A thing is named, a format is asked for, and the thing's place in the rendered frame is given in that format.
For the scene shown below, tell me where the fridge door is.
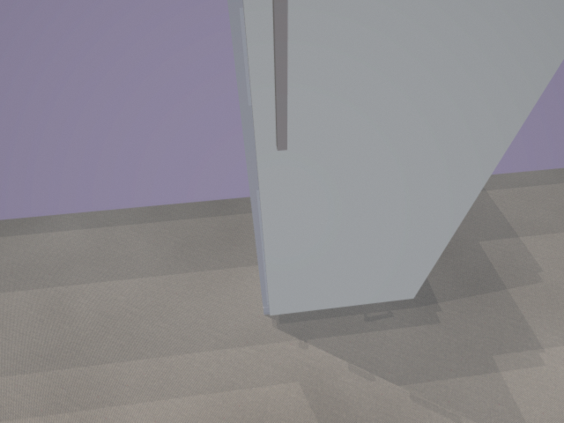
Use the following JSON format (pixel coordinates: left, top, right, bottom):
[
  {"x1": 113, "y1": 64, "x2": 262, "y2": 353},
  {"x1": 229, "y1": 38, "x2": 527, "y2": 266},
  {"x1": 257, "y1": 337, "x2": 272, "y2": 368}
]
[{"x1": 242, "y1": 0, "x2": 564, "y2": 315}]

